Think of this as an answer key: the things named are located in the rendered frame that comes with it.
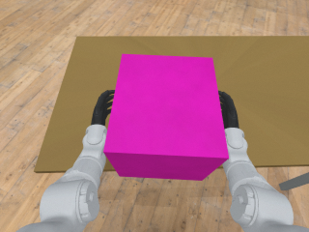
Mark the left robot upper arm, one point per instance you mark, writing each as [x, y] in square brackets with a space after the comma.
[66, 207]

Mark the robot left forearm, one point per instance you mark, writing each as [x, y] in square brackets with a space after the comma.
[90, 163]

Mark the carton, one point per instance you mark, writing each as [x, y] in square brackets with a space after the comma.
[166, 120]

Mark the right robot upper arm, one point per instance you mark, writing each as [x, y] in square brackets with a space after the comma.
[258, 209]

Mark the robot right forearm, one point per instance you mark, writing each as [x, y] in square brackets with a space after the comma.
[238, 167]

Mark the table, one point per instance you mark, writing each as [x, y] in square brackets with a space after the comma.
[267, 77]

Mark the robot left hand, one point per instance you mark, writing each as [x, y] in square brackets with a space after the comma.
[101, 112]

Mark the robot right hand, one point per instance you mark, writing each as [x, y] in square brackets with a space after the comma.
[229, 112]

